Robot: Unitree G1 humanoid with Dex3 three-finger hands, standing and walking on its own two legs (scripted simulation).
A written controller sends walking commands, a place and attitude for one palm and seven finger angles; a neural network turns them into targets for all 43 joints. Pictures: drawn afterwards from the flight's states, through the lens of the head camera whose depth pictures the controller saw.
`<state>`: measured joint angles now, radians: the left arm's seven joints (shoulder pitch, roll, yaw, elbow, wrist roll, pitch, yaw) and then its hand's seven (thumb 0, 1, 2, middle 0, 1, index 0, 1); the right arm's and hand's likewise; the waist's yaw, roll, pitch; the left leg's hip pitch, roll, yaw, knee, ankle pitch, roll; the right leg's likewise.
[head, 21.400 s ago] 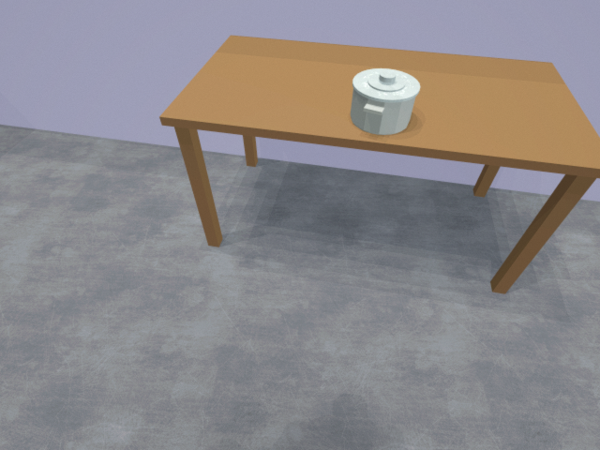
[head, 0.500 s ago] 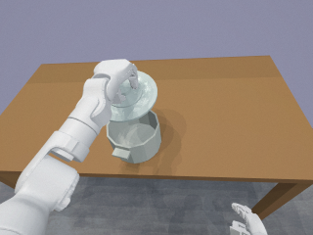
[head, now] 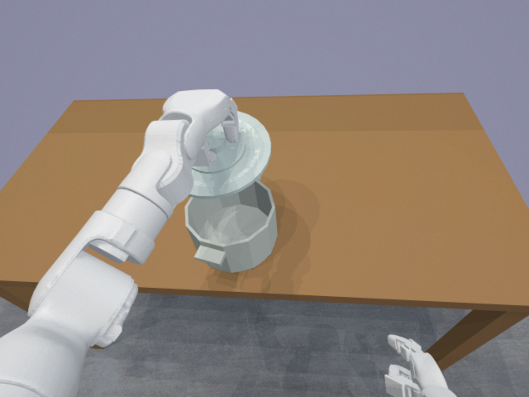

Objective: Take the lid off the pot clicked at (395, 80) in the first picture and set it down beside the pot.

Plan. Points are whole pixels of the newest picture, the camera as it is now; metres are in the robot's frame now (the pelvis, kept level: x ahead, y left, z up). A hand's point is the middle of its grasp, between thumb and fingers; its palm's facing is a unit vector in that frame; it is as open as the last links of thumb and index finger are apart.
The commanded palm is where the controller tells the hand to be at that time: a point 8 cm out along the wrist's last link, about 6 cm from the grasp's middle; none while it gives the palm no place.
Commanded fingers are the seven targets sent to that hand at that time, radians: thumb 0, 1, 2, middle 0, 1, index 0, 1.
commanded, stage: move the lid sideways beside the pot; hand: left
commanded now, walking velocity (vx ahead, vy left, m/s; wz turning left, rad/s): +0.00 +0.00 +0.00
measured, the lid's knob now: (212, 141) +0.48 +0.10 +0.14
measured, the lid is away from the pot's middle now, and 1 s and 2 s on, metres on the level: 0.02 0.15 0.25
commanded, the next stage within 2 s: lower the lid onto the table in 1.94 s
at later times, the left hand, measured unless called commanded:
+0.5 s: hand (160, 147) +0.44 +0.17 +0.16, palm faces -0.23 -0.01 -0.97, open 7.1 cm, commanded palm +0.42 +0.18 +0.24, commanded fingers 0.00 0.64 1.01 -0.84 -1.02 -0.92 -1.03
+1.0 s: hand (120, 149) +0.44 +0.24 +0.16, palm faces -0.28 -0.01 -0.96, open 7.1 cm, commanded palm +0.43 +0.24 +0.24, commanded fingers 0.00 0.64 1.01 -0.84 -1.02 -0.92 -1.03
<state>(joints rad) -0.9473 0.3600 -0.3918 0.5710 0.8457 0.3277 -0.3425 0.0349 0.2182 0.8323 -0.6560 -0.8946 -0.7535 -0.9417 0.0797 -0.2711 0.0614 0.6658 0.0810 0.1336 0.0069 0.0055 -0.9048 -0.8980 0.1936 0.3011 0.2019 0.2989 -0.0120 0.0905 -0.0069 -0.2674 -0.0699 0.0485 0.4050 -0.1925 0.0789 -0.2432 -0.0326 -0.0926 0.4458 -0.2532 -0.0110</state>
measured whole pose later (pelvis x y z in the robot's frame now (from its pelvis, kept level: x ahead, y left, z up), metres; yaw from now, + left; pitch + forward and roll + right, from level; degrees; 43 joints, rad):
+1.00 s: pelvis +0.00 +0.02 +0.00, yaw +1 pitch +5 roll -1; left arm -0.88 0.62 -0.20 0.58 0.88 0.12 -0.45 0.04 0.22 0.83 -0.65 -0.90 -0.75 -0.95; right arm 0.17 -0.30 0.04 0.64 0.08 0.14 -0.02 0.01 -0.90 -0.90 0.20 0.30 0.20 0.30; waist -0.03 0.08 0.02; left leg -0.30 -0.08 0.04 0.41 -0.19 0.10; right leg -0.24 -0.04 -0.10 0.39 -0.22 0.01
